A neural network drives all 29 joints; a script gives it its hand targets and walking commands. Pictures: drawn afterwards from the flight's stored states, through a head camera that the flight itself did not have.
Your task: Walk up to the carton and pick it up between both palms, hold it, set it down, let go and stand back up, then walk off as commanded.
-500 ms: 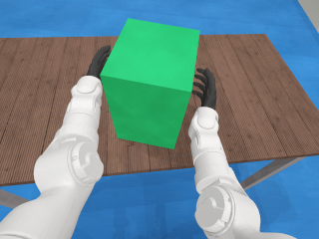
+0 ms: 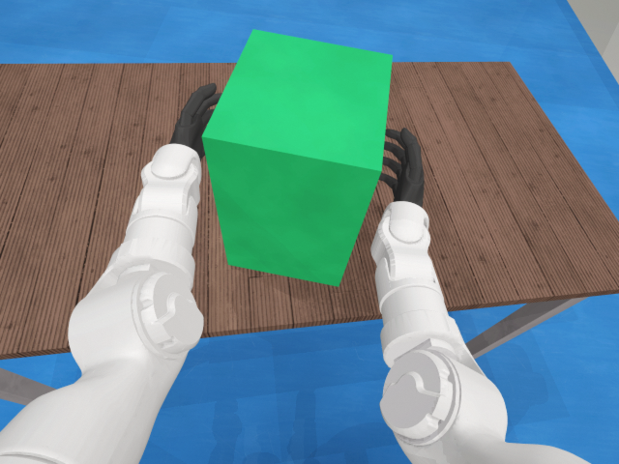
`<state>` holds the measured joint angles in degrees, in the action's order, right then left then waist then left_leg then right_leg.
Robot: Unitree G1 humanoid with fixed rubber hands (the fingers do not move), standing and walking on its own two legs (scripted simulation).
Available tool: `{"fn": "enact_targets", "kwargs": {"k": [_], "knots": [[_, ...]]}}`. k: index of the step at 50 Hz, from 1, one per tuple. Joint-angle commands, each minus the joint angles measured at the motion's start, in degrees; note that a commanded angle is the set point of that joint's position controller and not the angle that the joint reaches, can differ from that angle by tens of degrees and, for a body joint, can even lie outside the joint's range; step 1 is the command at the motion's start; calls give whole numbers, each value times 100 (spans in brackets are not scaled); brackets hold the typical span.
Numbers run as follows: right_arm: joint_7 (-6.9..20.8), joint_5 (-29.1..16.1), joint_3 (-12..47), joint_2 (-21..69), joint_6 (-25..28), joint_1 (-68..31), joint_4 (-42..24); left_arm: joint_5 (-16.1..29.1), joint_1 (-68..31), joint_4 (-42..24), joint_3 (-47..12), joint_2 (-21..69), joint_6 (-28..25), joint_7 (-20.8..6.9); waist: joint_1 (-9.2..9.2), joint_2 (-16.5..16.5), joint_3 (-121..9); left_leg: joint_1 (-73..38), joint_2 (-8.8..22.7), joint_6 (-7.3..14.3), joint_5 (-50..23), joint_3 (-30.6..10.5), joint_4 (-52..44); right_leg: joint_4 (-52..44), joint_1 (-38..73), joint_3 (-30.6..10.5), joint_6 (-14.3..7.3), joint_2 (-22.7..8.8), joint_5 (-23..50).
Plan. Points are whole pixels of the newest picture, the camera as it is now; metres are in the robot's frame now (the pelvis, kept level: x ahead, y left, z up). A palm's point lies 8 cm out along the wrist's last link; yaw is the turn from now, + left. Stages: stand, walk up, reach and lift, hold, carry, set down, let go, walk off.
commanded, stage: set down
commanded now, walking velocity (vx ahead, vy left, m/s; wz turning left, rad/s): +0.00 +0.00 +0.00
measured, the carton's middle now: (300, 172) +0.49 -0.01 +0.04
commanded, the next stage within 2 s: none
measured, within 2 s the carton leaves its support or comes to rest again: neither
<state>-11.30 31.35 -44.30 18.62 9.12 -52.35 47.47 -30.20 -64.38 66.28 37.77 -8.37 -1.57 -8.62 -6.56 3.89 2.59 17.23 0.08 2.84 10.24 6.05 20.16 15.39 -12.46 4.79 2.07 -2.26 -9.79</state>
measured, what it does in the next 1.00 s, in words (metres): stands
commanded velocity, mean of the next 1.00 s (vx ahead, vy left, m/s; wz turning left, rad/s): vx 0.00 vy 0.00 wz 0.00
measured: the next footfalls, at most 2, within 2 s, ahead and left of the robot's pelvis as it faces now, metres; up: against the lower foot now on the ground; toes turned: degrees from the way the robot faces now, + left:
none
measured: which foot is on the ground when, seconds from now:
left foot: down 0.00-1.00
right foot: down 0.00-1.00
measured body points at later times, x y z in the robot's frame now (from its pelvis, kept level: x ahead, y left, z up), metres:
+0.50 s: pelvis +0.00 -0.01 +0.00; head +0.08 +0.03 +0.44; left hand +0.50 +0.13 +0.10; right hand +0.43 -0.14 +0.09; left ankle +0.00 +0.08 -0.75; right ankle -0.03 -0.14 -0.75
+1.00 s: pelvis -0.01 +0.01 -0.02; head +0.07 +0.06 +0.42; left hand +0.50 +0.17 +0.07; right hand +0.42 -0.15 +0.07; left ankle +0.00 +0.08 -0.75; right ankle -0.03 -0.14 -0.75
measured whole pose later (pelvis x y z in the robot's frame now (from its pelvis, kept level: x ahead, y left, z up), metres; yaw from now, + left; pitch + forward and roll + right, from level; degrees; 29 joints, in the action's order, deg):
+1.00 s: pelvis -0.01 +0.01 -0.02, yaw -1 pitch +18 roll -4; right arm -19.3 0.6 -17.9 4.3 8.8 -57.9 70.3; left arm 0.4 -68.4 85.1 4.8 -20.5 -6.7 -1.8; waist -9.8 2.0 -9.1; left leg 37.0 2.3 2.9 13.4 4.1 32.2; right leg 21.7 -29.3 3.5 2.0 0.0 -10.2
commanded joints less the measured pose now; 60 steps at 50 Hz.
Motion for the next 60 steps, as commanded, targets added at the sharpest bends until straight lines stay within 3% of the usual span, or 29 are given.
{"fn": "enact_targets", "kwargs": {"k": [1, 3, 4, 8, 12, 14, 18, 19, 20, 21, 22, 23, 25, 28, 31, 33, 35, 36, 38, 39, 41, 42, 45, 47, 53, 55, 57, 58, 60], "knots": [[597, 271, 1299, 1877, -247, -1848, 447, -101, -1883, 459, -633, 2138, -13, -667, 48, -849, -2753, -1649, 96, -331, -2357, -46, 99, 185, 384, 153, 271, 213, 1713], [579, 228, 1346, 1829, -185, -1881, 355, -106, -1744, 566, -603, 2043, -2, -705, 47, -820, -2708, -1467, 79, -339, -2337, -72, 128, 241, 403, 115, 234, 228, 1830], [564, 432, 1209, 1964, -315, -1791, 467, -161, -1867, 615, -469, 1955, -30, -740, 61, -324, -2375, -1197, 24, -153, -1928, -14, 30, 219, 789, 99, 338, 200, 1978], [577, 421, 1048, 1757, -331, -1825, 551, -193, -2064, 333, -490, 2013, -40, -702, -96, -877, -2616, -1432, 146, -226, -1978, -140, -140, 167, 492, 163, 215, 222, 1542], [625, 398, 1098, 1687, -278, -1840, 425, -174, -1911, 285, -549, 1924, -71, -640, -22, -921, -2448, -1757, 88, -286, -2242, -75, -10, 147, 223, 173, 239, 206, 1456], [644, 382, 1293, 2164, -267, -1921, 249, -203, -1968, 289, -462, 2088, -106, -645, 209, -690, -2837, -1492, 93, -182, -2017, -56, 59, 267, 565, 128, 278, 134, 1792], [608, 383, 1159, 1844, -253, -1789, 539, -251, -2095, 39, -702, 2063, -60, -611, -18, -966, -2715, -1821, 128, -302, -2434, 2, 121, 243, 186, 173, 261, 197, 1389], [654, 397, 1176, 1898, -312, -1678, 513, -280, -1887, 252, -440, 1964, -85, -638, 115, -676, -2544, -1642, 68, -194, -2237, 40, 52, 176, 288, 147, 296, 162, 1369], [675, 278, 1207, 1571, -333, -1649, 545, -286, -1665, 372, -400, 1840, -65, -602, 150, -997, -2498, -1743, 91, -282, -2342, -16, 66, 145, 148, 99, 248, 173, 1343], [619, 305, 1275, 1623, -214, -1599, 485, -264, -1607, 222, -496, 1803, -129, -551, 224, -833, -2646, -1640, 99, -273, -2536, -59, 153, 324, 289, 114, 250, 202, 1639], [513, 397, 1022, 1520, -238, -1504, 570, -220, -1619, 360, -440, 1712, -77, -590, -18, -721, -2420, -1457, 83, -207, -2228, -37, 162, 258, 178, 86, 275, 184, 1732], [455, 228, 928, 621, -139, -1484, 530, -61, -1778, 293, -530, 963, -135, -391, -22, -982, -3112, -1594, 105, -321, -2271, -36, 205, 450, 434, 122, 256, 151, 1872], [373, 260, 762, 867, -199, -1498, 633, -201, -1836, 165, -460, 1090, -94, -357, -124, -1050, -2451, -1651, 86, -301, -2314, -65, 164, 240, 38, 85, 270, 178, 1529], [104, -346, 1165, -175, -133, -1302, 728, 224, -1679, 211, -621, -190, -227, -25, 111, -889, -2743, -1663, 143, -284, -2411, -60, 309, 303, 135, 0, 271, 261, 1631], [-298, -1228, 1627, -958, -6, -1680, 1037, 1384, -2134, 617, -1726, -959, -289, 396, -146, -1088, -3425, -1239, 119, -468, -2533, -171, 687, 557, -64, -6, 155, 378, 2017], [-494, -1483, 1982, -373, -26, -1960, 1006, 1899, -2231, 1019, -2013, -899, -480, 419, -128, -526, -3605, -299, 85, -256, -1766, -150, 757, 700, 351, -240, 83, 249, 2798], [-619, -1938, 2333, -788, 179, -2432, 574, 2441, -2380, 1100, -2287, -1354, -714, 591, 123, -642, -4975, -48, 73, -317, -1949, -212, 939, 1031, 491, -306, -8, 259, 3351], [-678, -2021, 2196, -978, 150, -2580, 793, 2572, -2683, 1111, -2539, -1413, -775, 616, -190, -847, -4950, 64, 57, -347, -1831, -260, 945, 1092, 392, -258, 36, 222, 3309], [-845, -2075, 2222, -1110, 215, -2460, 809, 2862, -2678, 1249, -2707, -1547, -808, 575, -322, -698, -5151, 159, 68, -372, -2080, -244, 1100, 1194, 334, -344, 13, 268, 3787], [-862, -2220, 2445, -1396, 267, -2321, 771, 2825, -2528, 1250, -2557, -1906, -862, 641, -40, -681, -5508, 70, 88, -389, -2516, -248, 1174, 1365, 592, -407, 44, 258, 4371], [-929, -2499, 2545, -1571, 163, -2157, 1301, 2895, -2605, 1299, -2857, -2001, -784, 622, -251, -1016, -4966, -271, 123, -485, -2559, -375, 1160, 1216, 179, -319, 45, 308, 3627], [-906, -2712, 2687, -1511, 220, -1918, 1314, 2844, -2619, 1099, -2786, -1936, -795, 639, -76, -1296, -5335, -664, 168, -525, -3012, -420, 1279, 1209, -56, -257, -14, 371, 3523], [-806, -3104, 2780, -1789, 120, -1916, 1861, 3016, -2779, 1144, -3178, -1811, -664, 710, -98, -1760, -4926, -1205, 309, -772, -3708, -514, 1593, 830, -1154, -114, -256, 493, 2334], [-774, -3328, 2777, -1956, 18, -1822, 2071, 3217, -2753, 1082, -3674, -1593, -559, 675, -386, -2243, -4450, -1545, 284, -874, -3603, -589, 1517, 743, -1597, 26, -321, 532, 1856], [-693, -3621, 2976, -2218, 269, -2211, 1299, 3813, -2526, 1383, -3953, -1708, -731, 521, -313, -1788, -4734, -1042, 245, -792, -3027, -631, 1660, 857, -1767, -41, -329, 457, 1683], [-659, -3589, 2749, -2455, -47, -2862, 1584, 3965, -3352, 1834, -4160, -1796, -894, 517, -586, -1558, -4358, -642, 243, -606, -1832, -752, 1510, 955, -2057, 11, -321, 449, 978], [-715, -3706, 3216, -2268, 67, -1973, 1066, 4056, -2296, 1604, -4040, -1833, -948, 364, -293, -1362, -4478, -972, 248, -547, -1785, -719, 1453, 1002, -1819, -63, -295, 414, 1203], [-751, -3555, 2843, -2411, -22, -2692, 1306, 4176, -3260, 1520, -4347, -1759, -1042, 423, -629, -1553, -4659, -701, 244, -523, -1426, -769, 1490, 1112, -2178, 65, -301, 477, 887], [-711, -3646, 3122, -2178, 5, -2416, 880, 4209, -2890, 1425, -4201, -1759, -1179, 431, -345, -1280, -5184, -701, 212, -456, -1526, -743, 1528, 1163, -1971, -22, -332, 466, 1078]]}}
